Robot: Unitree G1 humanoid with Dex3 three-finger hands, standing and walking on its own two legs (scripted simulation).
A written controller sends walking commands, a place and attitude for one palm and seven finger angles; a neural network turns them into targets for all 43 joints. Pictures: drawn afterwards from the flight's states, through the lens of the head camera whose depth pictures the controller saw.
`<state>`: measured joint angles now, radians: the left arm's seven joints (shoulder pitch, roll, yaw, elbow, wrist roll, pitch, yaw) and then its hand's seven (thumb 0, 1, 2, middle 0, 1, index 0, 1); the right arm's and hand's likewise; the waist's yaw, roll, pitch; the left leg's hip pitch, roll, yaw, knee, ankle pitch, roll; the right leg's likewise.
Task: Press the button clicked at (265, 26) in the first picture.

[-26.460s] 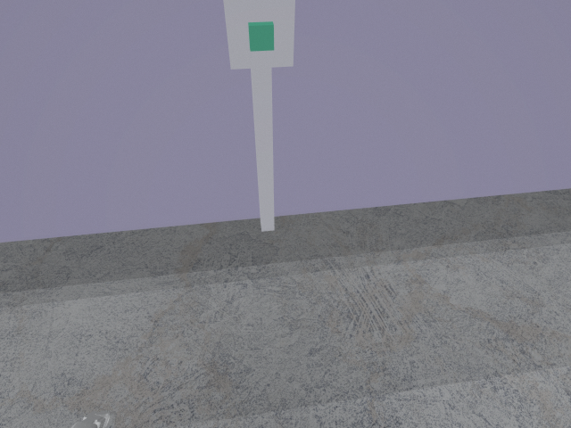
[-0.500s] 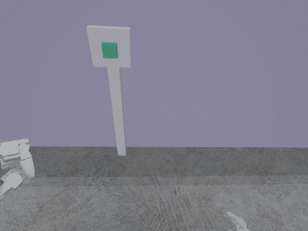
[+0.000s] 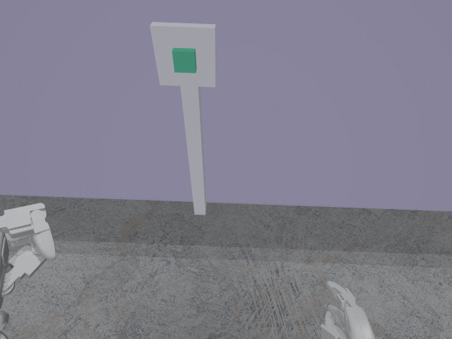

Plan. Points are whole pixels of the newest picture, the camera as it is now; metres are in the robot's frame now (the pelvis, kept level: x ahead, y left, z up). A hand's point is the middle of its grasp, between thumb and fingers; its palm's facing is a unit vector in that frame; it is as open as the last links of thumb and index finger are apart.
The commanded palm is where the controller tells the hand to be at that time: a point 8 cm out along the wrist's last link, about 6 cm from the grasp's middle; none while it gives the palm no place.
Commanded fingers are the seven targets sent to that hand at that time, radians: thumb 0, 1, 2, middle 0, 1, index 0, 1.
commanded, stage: stop stepping back and stand still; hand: left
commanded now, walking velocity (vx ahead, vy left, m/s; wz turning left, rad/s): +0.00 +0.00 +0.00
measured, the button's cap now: (184, 60) +0.82 +0.18 +0.11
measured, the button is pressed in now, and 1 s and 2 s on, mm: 0 0 0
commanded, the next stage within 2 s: let the arm hang, fingers relaxed in 0.02 s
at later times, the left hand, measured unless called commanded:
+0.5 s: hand out of the picture -0.02 +0.21 -0.17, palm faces +0.05 -0.97 -0.23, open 3.7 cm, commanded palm none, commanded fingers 0.00 0.90 0.90 -0.57 -0.70 -0.57 -0.70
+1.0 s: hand out of the picture +0.02 +0.21 -0.16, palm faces +0.04 -0.97 -0.25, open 7.2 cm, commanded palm none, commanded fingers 0.00 0.90 0.90 -0.20 -0.30 -0.20 -0.30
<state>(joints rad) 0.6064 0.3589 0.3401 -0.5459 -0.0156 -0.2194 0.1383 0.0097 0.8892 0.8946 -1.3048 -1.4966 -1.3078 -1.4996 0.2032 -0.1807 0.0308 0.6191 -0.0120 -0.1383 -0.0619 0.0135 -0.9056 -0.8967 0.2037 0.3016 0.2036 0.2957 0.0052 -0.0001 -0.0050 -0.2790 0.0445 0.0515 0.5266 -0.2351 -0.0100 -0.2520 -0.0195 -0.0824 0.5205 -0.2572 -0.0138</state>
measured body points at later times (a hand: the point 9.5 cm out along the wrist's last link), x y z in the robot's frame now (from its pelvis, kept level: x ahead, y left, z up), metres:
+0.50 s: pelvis -0.02 +0.01 +0.00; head +0.01 +0.02 +0.45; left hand -0.02 +0.26 -0.15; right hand +0.01 -0.25 -0.14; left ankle +0.03 +0.13 -0.73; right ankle +0.01 -0.11 -0.73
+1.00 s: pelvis -0.01 +0.01 +0.01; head -0.01 +0.00 +0.46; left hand +0.02 +0.27 -0.14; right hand +0.02 -0.22 -0.15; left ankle +0.03 +0.13 -0.73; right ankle +0.01 -0.11 -0.73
